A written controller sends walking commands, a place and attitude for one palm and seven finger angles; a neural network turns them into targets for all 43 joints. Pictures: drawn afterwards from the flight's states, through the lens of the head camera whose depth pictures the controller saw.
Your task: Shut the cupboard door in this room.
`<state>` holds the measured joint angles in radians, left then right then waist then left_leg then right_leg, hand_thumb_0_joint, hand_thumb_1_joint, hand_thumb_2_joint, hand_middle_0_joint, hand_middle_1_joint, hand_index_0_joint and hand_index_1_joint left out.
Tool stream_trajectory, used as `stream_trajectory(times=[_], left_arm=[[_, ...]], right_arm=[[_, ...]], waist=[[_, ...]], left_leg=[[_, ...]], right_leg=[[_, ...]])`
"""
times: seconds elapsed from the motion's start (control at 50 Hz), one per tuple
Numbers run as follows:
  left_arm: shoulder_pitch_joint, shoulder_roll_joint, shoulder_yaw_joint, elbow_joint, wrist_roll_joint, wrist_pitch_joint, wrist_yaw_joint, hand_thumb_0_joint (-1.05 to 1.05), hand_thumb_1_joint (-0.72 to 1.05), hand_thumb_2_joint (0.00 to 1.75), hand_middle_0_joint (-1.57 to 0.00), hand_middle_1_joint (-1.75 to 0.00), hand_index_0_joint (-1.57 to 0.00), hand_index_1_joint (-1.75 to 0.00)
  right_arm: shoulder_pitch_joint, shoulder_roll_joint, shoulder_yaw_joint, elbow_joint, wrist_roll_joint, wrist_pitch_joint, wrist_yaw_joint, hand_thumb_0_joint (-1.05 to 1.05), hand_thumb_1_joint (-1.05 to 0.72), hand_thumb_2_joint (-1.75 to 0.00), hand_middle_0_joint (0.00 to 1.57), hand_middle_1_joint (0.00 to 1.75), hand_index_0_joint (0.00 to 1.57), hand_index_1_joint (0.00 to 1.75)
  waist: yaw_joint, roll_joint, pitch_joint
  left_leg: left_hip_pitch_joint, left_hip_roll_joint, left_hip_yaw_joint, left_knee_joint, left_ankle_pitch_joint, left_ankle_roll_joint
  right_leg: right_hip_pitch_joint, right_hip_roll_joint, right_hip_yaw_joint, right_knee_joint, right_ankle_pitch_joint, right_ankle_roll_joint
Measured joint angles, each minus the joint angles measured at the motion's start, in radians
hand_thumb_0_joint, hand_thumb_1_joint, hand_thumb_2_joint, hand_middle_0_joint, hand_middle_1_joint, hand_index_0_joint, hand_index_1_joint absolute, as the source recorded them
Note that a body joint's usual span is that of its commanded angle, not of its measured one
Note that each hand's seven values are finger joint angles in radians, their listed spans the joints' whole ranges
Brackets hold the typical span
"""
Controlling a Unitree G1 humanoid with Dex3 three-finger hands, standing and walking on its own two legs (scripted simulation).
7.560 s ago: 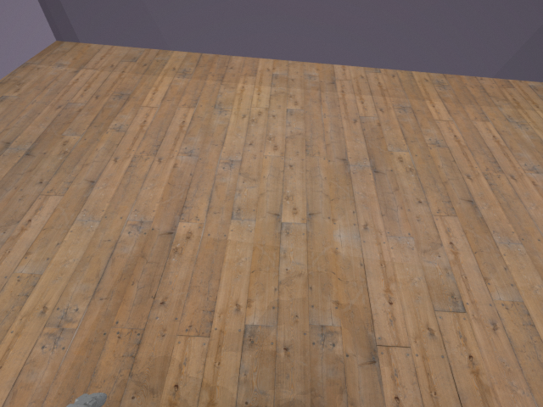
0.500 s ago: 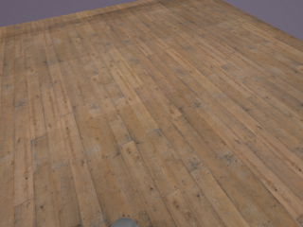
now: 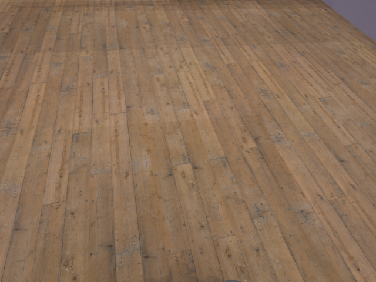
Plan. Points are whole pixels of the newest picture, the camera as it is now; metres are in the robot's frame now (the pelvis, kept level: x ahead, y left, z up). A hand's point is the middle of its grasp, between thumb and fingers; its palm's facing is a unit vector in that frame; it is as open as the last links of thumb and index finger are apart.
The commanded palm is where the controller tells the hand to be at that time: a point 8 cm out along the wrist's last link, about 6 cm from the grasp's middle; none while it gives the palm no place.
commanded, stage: turn or walk to find it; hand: left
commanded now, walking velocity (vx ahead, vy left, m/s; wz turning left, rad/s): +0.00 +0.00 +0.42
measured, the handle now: out of the picture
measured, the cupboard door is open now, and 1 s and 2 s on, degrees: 75 75 75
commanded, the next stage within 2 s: none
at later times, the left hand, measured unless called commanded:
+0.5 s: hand out of the picture -0.02 +0.16 -0.16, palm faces +0.27 -0.93 -0.25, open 7.4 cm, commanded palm none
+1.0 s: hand out of the picture -0.03 +0.20 -0.16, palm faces +0.44 -0.86 -0.26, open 7.4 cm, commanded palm none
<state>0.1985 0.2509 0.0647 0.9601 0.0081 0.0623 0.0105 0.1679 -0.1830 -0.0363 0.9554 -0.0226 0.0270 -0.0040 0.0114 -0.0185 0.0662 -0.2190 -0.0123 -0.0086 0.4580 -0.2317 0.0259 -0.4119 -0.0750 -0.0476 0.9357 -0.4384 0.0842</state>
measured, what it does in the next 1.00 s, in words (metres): steps on the spot, turning left: right foot, then left foot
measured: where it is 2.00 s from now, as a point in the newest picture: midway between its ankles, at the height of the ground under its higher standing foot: outside the picture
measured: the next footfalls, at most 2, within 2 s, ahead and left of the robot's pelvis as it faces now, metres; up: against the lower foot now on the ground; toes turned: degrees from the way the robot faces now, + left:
right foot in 0.16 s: +0.04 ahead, -0.13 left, +0.00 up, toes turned +0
left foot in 0.62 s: -0.04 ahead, +0.11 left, +0.00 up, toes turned +22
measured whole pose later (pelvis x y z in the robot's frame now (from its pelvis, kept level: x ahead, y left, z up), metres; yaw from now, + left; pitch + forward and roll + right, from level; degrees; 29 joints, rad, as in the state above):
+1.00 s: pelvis -0.04 -0.03 +0.00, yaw +25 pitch -1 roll +0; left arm 0.15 0.23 0.05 0.92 0.00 0.05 0.01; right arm 0.18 -0.20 -0.05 0.95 -0.03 0.04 0.00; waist -0.01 0.01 0.07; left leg -0.24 -0.02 -0.05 0.50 -0.25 0.00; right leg -0.33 -0.05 -0.05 0.72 -0.40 0.08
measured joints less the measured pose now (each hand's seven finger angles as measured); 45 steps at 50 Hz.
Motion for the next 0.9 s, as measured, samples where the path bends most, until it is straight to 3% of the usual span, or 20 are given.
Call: stream_trajectory(times=[0.08,0.14,0.16,0.2,0.24,0.3,0.36,0.46,0.54,0.58,0.62,0.68,0.76,0.9], left_arm=[[-0.031,-0.02,-0.008,-0.022,-0.004,-0.008,0.002,0.01,0.91,0.9,-0.19,-0.3,-0.2,-0.3],[-0.042,-0.034,-0.015,-0.042,-0.006,-0.026,0.002,0.01,0.91,0.9,-0.2,-0.3,-0.2,-0.3],[-0.044,-0.042,-0.018,-0.047,-0.002,-0.035,0.004,0.01,0.91,0.9,-0.2,-0.3,-0.2,-0.3],[-0.043,-0.061,-0.026,-0.054,0.004,-0.048,0.006,0.01,0.91,0.9,-0.2,-0.3,-0.2,-0.3],[-0.029,-0.073,-0.031,-0.061,0.005,-0.051,0.006,0.01,0.9,0.9,-0.2,-0.3,-0.2,-0.3],[-0.009,-0.085,-0.034,-0.054,0.005,-0.046,0.009,0.01,0.9,0.9,-0.2,-0.3,-0.2,-0.3],[0.008,-0.09,-0.035,-0.042,0.007,-0.048,0.011,0.01,0.9,0.9,-0.2,-0.3,-0.2,-0.3],[0.03,-0.086,-0.034,-0.022,0.013,-0.051,0.008,0.01,0.9,0.9,-0.2,-0.3,-0.2,-0.3],[0.048,-0.067,-0.027,-0.005,0.017,-0.049,0.005,0.01,0.9,0.9,-0.2,-0.3,-0.2,-0.3],[0.056,-0.052,-0.021,0.008,0.017,-0.044,0.005,0.01,0.9,0.9,-0.2,-0.3,-0.2,-0.3],[0.07,-0.036,-0.013,0.016,0.01,-0.036,0.005,0.01,0.9,0.9,-0.2,-0.3,-0.2,-0.3],[0.068,0.0,-0.001,0.031,0.006,-0.002,0.009,0.01,0.9,0.9,-0.2,-0.3,-0.2,-0.3],[0.041,0.014,0.005,0.04,0.003,0.01,0.004,0.01,0.91,0.9,-0.2,-0.3,-0.2,-0.3],[-0.009,0.0,-0.003,-0.006,-0.001,-0.002,0.001,0.01,0.91,0.9,-0.19,-0.3,-0.2,-0.3]], right_arm=[[0.009,-0.009,-0.008,-0.003,-0.004,0.008,0.002,0.01,-0.9,-0.9,0.21,0.3,0.2,0.3],[0.024,-0.02,-0.017,-0.003,-0.002,0.017,0.004,0.01,-0.9,-0.9,0.21,0.3,0.2,0.3],[0.03,-0.028,-0.022,-0.003,0.002,0.019,0.006,0.01,-0.9,-0.9,0.21,0.3,0.2,0.3],[0.035,-0.043,-0.034,0.004,0.003,0.032,0.006,0.01,-0.9,-0.9,0.21,0.3,0.2,0.3],[0.041,-0.053,-0.043,0.013,0.001,0.048,0.01,0.01,-0.9,-0.9,0.21,0.3,0.2,0.3],[0.05,-0.066,-0.052,0.021,-0.003,0.054,0.018,0.01,-0.91,-0.9,0.2,0.3,0.2,0.3],[0.06,-0.071,-0.052,0.03,-0.004,0.057,0.021,0.01,-0.91,-0.9,0.2,0.3,0.2,0.3],[0.057,-0.068,-0.045,0.049,0.0,0.064,0.019,0.01,-0.91,-0.9,0.2,0.3,0.2,0.3],[0.024,-0.058,-0.031,0.049,0.007,0.057,0.016,0.01,-0.91,-0.9,0.2,0.3,0.2,0.3],[0.006,-0.051,-0.025,0.039,0.011,0.045,0.015,0.01,-0.91,-0.9,0.2,0.3,0.2,0.3],[-0.003,-0.049,-0.018,0.022,0.01,0.027,0.016,0.01,-0.91,-0.9,0.2,0.3,0.2,0.3],[-0.026,-0.023,-0.01,0.008,0.004,0.007,0.013,0.01,-0.91,-0.9,0.2,0.3,0.2,0.3],[-0.029,-0.008,0.001,-0.002,0.002,-0.004,-0.001,0.01,-0.9,-0.9,0.2,0.3,0.2,0.3],[-0.015,-0.004,0.002,-0.004,0.001,0.0,0.002,0.01,-0.9,-0.9,0.21,0.3,0.2,0.3]], waist=[[-0.019,0.021,-0.002],[-0.026,0.034,-0.009],[-0.025,0.047,-0.01],[-0.029,0.07,-0.004],[-0.025,0.071,-0.006],[-0.03,0.073,-0.005],[-0.031,0.063,-0.003],[-0.016,0.037,0.008],[0.007,0.016,0.022],[0.013,0.004,0.025],[0.013,-0.001,0.018],[0.024,-0.041,0.024],[0.02,-0.031,0.017],[0.006,0.0,0.004]], left_leg=[[-0.022,-0.012,-0.031,0.017,0.004,-0.013],[-0.057,-0.025,-0.055,0.06,-0.007,-0.032],[-0.076,-0.024,-0.066,0.093,-0.019,-0.04],[-0.135,-0.029,-0.077,0.245,-0.161,-0.045],[-0.203,-0.035,-0.065,0.453,-0.213,-0.048],[-0.263,-0.009,-0.042,0.653,-0.157,-0.064],[-0.267,0.021,-0.031,0.698,-0.128,-0.083],[-0.2,0.055,-0.002,0.553,-0.18,-0.098],[-0.128,0.056,0.034,0.38,-0.219,-0.089],[-0.082,0.051,0.057,0.268,-0.193,-0.083],[-0.023,0.05,0.075,0.115,-0.075,-0.064],[-0.029,0.026,0.08,0.136,-0.093,-0.015],[-0.003,0.018,0.051,0.075,-0.067,-0.004],[0.015,0.002,0.002,0.006,-0.014,-0.003]], right_leg=[[0.06,0.02,0.004,-0.145,-0.002,-0.007],[0.139,0.034,-0.008,-0.33,0.099,-0.016],[0.156,0.04,-0.018,-0.375,0.133,-0.038],[0.156,0.042,-0.047,-0.359,0.132,-0.093],[0.168,0.03,-0.066,-0.371,0.131,-0.118],[0.196,0.02,-0.095,-0.416,0.15,-0.123],[0.21,0.008,-0.123,-0.44,0.16,-0.124],[0.21,-0.02,-0.163,-0.44,0.158,-0.118],[0.192,-0.044,-0.189,-0.412,0.147,-0.103],[0.181,-0.057,-0.203,-0.383,0.135,-0.091],[0.158,-0.071,-0.221,-0.326,0.107,-0.073],[0.076,-0.066,-0.127,-0.119,-0.053,-0.037],[-0.008,-0.027,-0.045,0.089,-0.035,-0.015],[-0.004,-0.008,0.0,0.013,-0.003,0.004]])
